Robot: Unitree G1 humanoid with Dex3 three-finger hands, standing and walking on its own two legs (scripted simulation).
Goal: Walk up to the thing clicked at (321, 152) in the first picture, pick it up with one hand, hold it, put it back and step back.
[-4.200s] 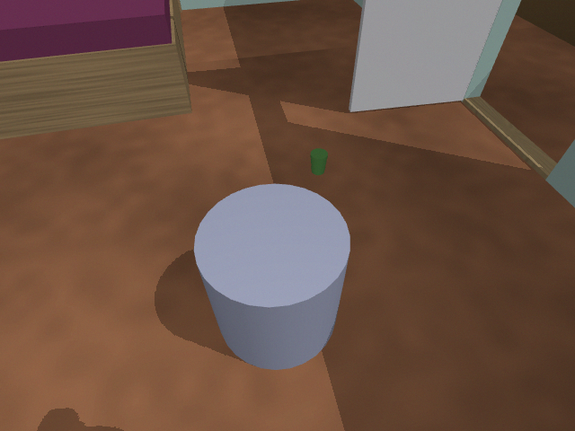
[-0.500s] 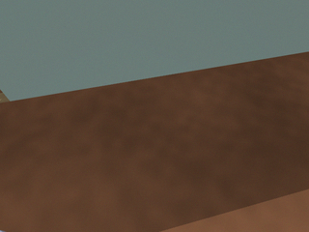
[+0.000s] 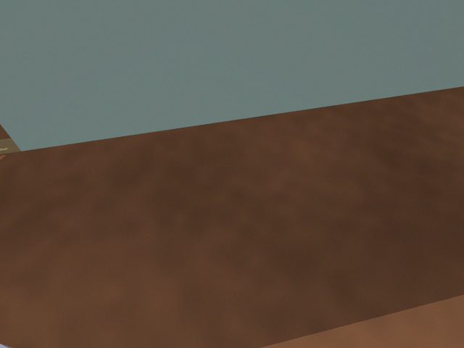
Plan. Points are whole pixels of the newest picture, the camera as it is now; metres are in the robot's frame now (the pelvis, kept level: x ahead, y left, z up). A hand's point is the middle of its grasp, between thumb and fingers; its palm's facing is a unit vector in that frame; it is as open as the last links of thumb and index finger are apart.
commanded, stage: stand
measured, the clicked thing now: out of the picture +0.25 +1.47 -0.72
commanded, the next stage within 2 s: none
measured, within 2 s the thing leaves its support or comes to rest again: neither
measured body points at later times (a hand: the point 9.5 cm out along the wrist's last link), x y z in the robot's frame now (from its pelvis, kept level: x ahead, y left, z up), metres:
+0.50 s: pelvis +0.00 +0.00 +0.00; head +0.01 +0.00 +0.45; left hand +0.06 +0.30 -0.13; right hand +0.09 -0.30 -0.13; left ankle +0.00 +0.13 -0.75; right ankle +0.02 -0.14 -0.75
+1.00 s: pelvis +0.00 +0.01 +0.00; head +0.01 +0.01 +0.45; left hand +0.07 +0.31 -0.13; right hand +0.08 -0.29 -0.13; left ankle +0.00 +0.13 -0.75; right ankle +0.02 -0.14 -0.75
